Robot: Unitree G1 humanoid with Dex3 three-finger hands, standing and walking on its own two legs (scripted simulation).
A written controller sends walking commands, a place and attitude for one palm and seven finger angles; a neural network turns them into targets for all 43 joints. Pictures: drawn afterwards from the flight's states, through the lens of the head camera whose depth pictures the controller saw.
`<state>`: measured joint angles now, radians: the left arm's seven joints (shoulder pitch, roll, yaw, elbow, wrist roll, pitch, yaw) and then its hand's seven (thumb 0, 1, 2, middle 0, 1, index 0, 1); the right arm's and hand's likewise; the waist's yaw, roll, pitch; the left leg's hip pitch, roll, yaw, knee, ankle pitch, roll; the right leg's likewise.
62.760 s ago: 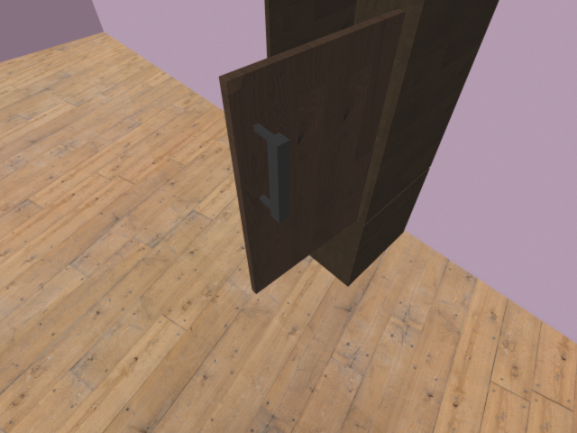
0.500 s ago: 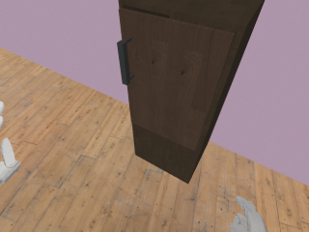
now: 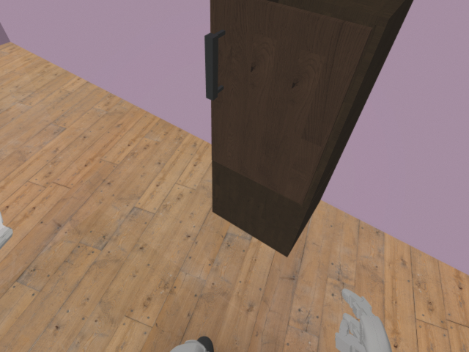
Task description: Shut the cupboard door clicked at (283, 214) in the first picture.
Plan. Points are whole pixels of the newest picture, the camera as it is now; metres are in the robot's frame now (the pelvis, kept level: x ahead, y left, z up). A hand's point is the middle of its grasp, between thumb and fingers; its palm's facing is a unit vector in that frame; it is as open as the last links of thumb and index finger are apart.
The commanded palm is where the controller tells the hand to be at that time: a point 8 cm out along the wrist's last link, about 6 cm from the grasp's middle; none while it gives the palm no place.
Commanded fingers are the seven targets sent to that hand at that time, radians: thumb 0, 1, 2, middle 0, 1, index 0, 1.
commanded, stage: stop stepping back and stand still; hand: left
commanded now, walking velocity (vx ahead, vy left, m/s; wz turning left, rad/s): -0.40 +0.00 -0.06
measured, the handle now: (216, 65) +0.80 +0.12 +0.09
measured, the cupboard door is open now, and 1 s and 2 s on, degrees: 2 2 2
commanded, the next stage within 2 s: let the arm hang, fingers relaxed in 1.12 s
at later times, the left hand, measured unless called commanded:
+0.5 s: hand out of the picture +0.13 +0.27 +0.18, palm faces +0.34 -0.81 -0.47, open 7.4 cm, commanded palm +0.08 +0.31 +0.19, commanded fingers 0.00 0.90 0.90 -0.20 -0.30 -0.20 -0.30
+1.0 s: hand out of the picture +0.15 +0.29 +0.17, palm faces +0.35 -0.81 -0.47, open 7.4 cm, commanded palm +0.10 +0.33 +0.19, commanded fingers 0.00 0.90 0.90 -0.20 -0.30 -0.20 -0.30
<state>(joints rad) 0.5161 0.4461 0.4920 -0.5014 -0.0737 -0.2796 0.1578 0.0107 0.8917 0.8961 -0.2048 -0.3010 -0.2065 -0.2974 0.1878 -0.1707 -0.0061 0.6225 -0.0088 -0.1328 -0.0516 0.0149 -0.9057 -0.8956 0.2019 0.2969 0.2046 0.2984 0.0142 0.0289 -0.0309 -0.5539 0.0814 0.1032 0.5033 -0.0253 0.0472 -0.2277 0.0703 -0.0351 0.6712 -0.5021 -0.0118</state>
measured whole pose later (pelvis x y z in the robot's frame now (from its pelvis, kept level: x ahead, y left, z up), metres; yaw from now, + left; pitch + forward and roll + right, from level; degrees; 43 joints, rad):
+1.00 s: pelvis -0.06 +0.04 +0.02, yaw -5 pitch +1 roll -1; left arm 0.58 0.41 0.41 -0.45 -0.05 -0.20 0.15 0.01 0.89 0.90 -0.21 -0.30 -0.21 -0.30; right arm 0.22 -0.17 0.03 0.64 0.00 -0.08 -0.06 0.01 -0.90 -0.90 0.20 0.30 0.21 0.30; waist 0.00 0.01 -0.03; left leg -0.31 0.02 0.07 0.51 -0.22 0.03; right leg -0.17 0.04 -0.01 0.46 -0.31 -0.02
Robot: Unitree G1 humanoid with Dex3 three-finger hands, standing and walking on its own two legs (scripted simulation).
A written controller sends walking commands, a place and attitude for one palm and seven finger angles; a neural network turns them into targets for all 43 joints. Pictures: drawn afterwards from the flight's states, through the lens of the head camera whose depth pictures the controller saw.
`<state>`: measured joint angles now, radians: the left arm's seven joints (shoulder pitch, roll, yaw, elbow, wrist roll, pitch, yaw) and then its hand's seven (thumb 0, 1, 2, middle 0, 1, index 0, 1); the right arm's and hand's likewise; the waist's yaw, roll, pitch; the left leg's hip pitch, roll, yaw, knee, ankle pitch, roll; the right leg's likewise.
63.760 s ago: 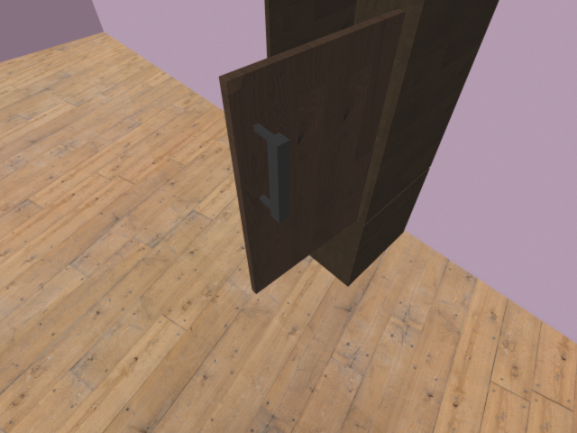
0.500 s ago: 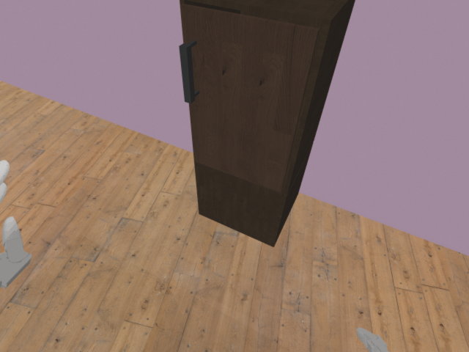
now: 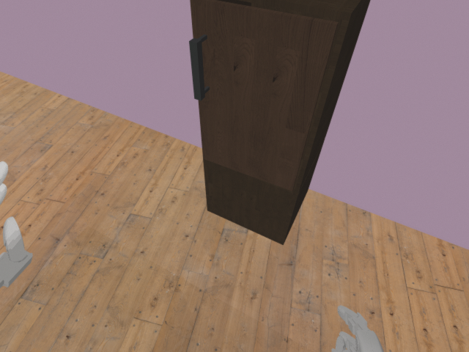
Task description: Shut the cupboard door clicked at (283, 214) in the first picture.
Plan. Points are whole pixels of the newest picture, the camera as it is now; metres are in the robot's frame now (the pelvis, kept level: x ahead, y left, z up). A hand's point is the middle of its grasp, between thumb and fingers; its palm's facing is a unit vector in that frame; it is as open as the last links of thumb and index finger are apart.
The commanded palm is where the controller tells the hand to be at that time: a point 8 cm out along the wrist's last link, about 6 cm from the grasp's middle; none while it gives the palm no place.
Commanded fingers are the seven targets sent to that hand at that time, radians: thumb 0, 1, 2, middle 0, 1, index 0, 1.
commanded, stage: stop stepping back and stand still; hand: left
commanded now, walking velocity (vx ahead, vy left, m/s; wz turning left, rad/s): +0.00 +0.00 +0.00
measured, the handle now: (201, 68) +0.86 +0.15 +0.07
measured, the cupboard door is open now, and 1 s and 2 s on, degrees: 2 2 2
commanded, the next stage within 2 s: let the arm hang, fingers relaxed in 0.12 s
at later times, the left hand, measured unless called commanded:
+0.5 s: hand out of the picture +0.06 +0.18 -0.16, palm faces -0.03 -0.99 -0.17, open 7.4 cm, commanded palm none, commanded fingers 0.00 0.90 0.90 -0.20 -0.30 -0.20 -0.30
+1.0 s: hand out of the picture -0.09 +0.17 -0.17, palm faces +0.05 -0.98 -0.17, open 7.4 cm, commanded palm none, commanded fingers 0.00 0.90 0.90 -0.20 -0.30 -0.20 -0.30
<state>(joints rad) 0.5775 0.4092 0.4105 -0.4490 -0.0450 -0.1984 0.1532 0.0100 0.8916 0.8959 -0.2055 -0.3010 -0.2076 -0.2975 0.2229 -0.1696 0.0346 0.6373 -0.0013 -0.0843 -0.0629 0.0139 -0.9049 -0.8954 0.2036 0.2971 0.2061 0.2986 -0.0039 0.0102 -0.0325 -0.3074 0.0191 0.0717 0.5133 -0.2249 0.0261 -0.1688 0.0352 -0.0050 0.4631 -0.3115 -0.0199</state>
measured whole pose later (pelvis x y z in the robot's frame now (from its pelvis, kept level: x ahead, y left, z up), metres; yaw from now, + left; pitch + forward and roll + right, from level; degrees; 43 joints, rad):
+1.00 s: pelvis -0.03 +0.01 +0.00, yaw +1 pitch -2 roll +0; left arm 0.39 0.11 0.00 1.17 0.02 0.01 0.04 0.00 0.91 0.90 -0.19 -0.30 -0.19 -0.29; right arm 0.34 -0.11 0.00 1.14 -0.02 0.03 -0.03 0.01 -0.91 -0.90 0.20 0.30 0.20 0.30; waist -0.01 0.02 0.01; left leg -0.24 -0.02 0.08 0.41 -0.14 0.05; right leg -0.13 0.00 -0.01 0.42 -0.26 0.00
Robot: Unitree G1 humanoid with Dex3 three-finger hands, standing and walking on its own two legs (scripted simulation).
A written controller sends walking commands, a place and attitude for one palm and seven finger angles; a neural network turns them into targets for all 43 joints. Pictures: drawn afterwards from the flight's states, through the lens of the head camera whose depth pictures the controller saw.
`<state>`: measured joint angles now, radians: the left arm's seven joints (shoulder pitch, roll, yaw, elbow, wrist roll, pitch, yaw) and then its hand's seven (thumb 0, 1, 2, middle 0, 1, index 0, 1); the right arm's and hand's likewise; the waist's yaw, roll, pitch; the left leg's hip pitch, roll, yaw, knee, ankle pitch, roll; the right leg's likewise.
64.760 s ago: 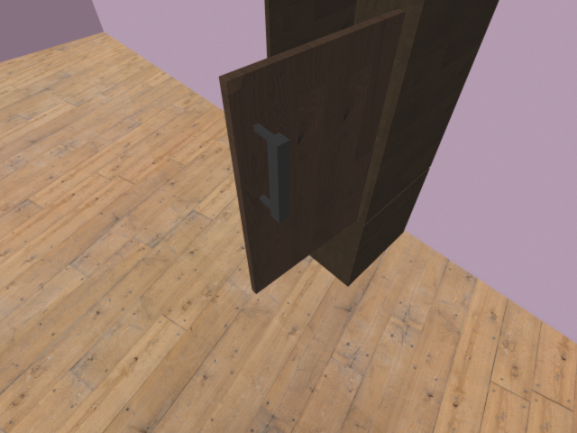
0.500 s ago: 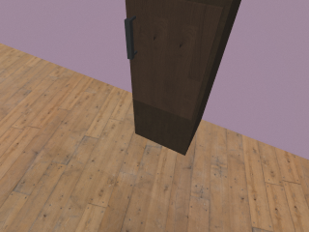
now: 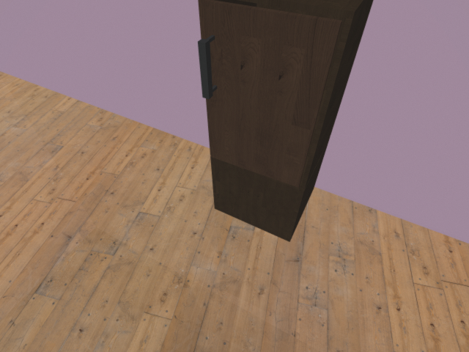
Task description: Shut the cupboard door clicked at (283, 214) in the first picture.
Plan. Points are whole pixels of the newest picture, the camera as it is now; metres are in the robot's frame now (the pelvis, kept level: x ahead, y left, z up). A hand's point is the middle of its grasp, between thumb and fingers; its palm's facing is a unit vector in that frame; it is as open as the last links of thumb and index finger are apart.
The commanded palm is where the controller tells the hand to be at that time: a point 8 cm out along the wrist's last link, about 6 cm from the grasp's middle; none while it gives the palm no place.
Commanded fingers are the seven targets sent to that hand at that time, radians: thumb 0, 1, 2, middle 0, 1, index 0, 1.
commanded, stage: let the arm hang, fingers relaxed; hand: left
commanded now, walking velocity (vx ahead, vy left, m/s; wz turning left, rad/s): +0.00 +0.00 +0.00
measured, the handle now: (209, 67) +0.88 +0.13 +0.07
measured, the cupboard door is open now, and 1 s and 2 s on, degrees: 2 2 2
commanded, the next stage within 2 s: look to check the result in 0.32 s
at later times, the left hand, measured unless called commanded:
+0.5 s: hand out of the picture -0.04 +0.15 -0.18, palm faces +0.03 -0.99 -0.16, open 7.4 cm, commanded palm none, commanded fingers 0.00 0.90 0.90 -0.20 -0.30 -0.20 -0.30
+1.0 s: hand out of the picture +0.00 +0.17 -0.17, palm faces +0.01 -0.98 -0.19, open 7.4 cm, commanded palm none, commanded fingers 0.00 0.90 0.90 -0.20 -0.30 -0.20 -0.30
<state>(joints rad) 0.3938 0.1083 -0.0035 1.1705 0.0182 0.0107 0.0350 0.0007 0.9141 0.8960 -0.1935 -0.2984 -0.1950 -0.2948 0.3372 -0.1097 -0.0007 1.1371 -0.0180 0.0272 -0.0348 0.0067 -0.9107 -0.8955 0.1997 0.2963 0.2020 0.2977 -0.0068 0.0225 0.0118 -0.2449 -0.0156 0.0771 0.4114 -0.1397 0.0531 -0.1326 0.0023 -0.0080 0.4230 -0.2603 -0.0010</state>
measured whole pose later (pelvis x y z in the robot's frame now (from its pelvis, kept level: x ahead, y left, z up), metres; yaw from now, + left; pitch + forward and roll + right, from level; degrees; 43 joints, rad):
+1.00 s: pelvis +0.02 +0.00 +0.00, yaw +0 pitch -2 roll +0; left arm 0.29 0.15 0.00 1.15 0.02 0.00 0.03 0.00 0.91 0.90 -0.19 -0.30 -0.20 -0.29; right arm 0.26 -0.17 -0.01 1.12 -0.02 0.01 -0.04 0.01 -0.91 -0.90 0.20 0.30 0.20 0.30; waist -0.01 0.01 0.03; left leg -0.21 -0.02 0.08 0.38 -0.15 0.05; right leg -0.09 0.00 -0.01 0.38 -0.26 0.00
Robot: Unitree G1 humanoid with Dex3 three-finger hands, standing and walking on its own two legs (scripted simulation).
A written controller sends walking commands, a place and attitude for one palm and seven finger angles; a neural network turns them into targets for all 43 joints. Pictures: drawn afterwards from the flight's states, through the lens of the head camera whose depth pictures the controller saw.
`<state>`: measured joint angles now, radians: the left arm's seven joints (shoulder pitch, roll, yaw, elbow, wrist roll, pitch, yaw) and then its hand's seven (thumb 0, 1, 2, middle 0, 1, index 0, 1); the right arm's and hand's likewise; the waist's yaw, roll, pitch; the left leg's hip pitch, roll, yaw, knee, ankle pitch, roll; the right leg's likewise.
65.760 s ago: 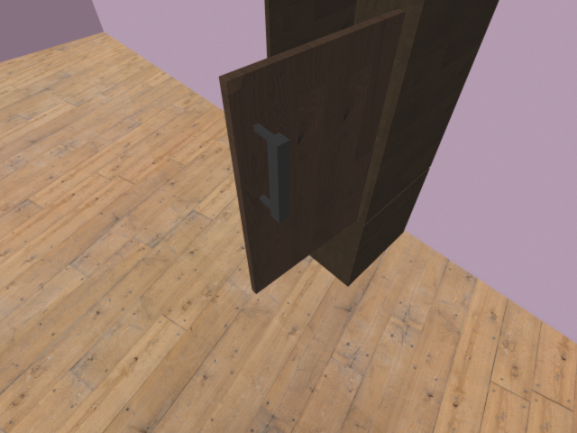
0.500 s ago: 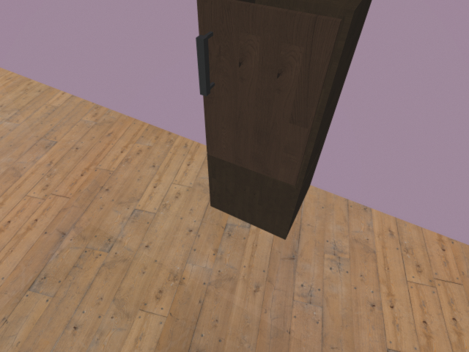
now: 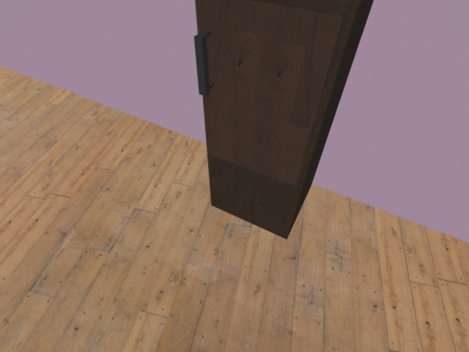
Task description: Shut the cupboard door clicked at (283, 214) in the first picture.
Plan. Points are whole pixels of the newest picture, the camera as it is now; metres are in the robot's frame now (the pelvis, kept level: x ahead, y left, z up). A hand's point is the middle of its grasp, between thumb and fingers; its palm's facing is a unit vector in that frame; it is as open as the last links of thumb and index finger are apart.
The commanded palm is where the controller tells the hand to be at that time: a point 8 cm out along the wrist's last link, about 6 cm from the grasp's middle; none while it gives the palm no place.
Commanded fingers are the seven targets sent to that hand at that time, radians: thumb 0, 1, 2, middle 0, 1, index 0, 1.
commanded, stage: walk to a spot facing it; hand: left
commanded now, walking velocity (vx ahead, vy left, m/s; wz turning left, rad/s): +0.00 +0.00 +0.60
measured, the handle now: (206, 63) +0.87 +0.13 +0.07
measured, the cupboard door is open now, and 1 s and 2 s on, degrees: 2 2 2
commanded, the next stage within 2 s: none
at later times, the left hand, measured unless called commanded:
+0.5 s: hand out of the picture +0.02 +0.22 -0.19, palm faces +0.26 -0.94 -0.24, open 7.4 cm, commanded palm none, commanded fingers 0.00 0.90 0.90 -0.20 -0.30 -0.20 -0.30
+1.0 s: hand out of the picture -0.04 +0.16 -0.17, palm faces +0.56 -0.78 -0.28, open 7.4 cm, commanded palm none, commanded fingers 0.00 0.90 0.90 -0.20 -0.30 -0.20 -0.30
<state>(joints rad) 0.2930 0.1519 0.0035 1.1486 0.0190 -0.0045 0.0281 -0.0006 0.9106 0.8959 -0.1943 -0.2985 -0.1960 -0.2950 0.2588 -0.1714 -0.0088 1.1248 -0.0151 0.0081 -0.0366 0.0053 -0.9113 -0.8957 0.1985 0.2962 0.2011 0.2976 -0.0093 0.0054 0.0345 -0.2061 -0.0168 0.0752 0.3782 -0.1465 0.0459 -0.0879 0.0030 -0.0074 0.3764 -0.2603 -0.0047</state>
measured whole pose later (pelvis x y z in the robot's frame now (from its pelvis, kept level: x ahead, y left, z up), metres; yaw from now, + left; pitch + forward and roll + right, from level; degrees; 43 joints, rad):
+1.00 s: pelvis +0.03 -0.04 -0.01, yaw +36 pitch +0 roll +2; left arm 0.24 0.20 0.05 0.89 0.04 0.02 0.03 0.00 0.91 0.90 -0.20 -0.30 -0.20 -0.30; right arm 0.15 -0.25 -0.08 0.90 -0.02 0.09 0.02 0.01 -0.91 -0.90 0.20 0.30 0.20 0.30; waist -0.02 -0.01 0.13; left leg -0.43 0.00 0.03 0.89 -0.45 -0.05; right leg -0.19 -0.11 -0.13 0.56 -0.37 0.01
